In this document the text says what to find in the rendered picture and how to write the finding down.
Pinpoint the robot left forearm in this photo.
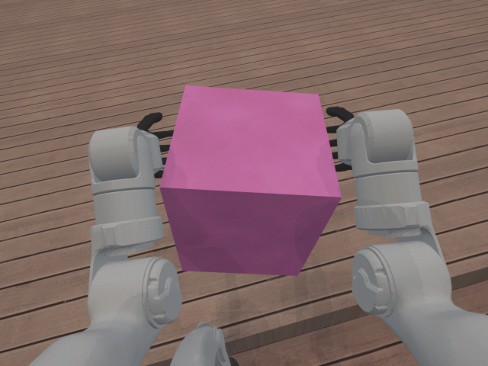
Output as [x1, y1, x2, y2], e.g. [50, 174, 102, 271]
[88, 126, 164, 320]

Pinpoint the robot left thigh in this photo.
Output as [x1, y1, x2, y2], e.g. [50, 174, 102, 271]
[170, 326, 227, 366]

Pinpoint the robot right hand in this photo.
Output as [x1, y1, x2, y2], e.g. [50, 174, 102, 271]
[326, 107, 354, 172]

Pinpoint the robot right forearm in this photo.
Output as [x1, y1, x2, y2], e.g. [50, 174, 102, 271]
[336, 109, 452, 291]

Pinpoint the left robot upper arm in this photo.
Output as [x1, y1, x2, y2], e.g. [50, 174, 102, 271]
[28, 256, 182, 366]

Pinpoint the robot left hand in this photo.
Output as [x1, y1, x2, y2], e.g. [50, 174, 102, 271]
[137, 112, 174, 178]

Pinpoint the carton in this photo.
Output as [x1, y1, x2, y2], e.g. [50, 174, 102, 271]
[159, 85, 342, 276]

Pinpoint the right robot upper arm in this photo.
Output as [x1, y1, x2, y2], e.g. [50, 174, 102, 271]
[352, 241, 488, 366]

